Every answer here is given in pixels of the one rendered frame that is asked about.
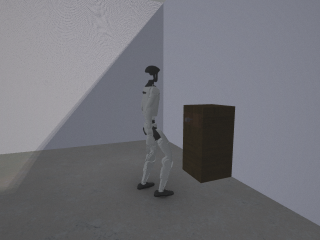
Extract right robot hand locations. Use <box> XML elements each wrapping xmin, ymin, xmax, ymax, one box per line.
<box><xmin>146</xmin><ymin>136</ymin><xmax>156</xmax><ymax>154</ymax></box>

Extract handle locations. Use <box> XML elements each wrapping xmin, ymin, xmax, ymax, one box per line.
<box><xmin>185</xmin><ymin>117</ymin><xmax>193</xmax><ymax>122</ymax></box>

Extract cabinet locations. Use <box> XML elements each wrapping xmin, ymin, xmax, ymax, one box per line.
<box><xmin>182</xmin><ymin>104</ymin><xmax>235</xmax><ymax>183</ymax></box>

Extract drawer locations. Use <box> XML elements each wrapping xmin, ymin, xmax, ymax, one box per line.
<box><xmin>184</xmin><ymin>111</ymin><xmax>202</xmax><ymax>128</ymax></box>

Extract robot foot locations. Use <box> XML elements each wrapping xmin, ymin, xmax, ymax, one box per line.
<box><xmin>137</xmin><ymin>182</ymin><xmax>155</xmax><ymax>190</ymax></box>
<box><xmin>154</xmin><ymin>189</ymin><xmax>174</xmax><ymax>197</ymax></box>

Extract right robot upper arm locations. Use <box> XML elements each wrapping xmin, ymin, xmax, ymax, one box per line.
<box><xmin>144</xmin><ymin>86</ymin><xmax>160</xmax><ymax>113</ymax></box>

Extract robot left foot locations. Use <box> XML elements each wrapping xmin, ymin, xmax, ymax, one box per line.
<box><xmin>137</xmin><ymin>182</ymin><xmax>155</xmax><ymax>190</ymax></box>

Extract robot right foot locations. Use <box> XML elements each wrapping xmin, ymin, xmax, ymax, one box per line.
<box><xmin>154</xmin><ymin>189</ymin><xmax>174</xmax><ymax>197</ymax></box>

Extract robot right forearm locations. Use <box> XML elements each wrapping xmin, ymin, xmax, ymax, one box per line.
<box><xmin>144</xmin><ymin>107</ymin><xmax>154</xmax><ymax>137</ymax></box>

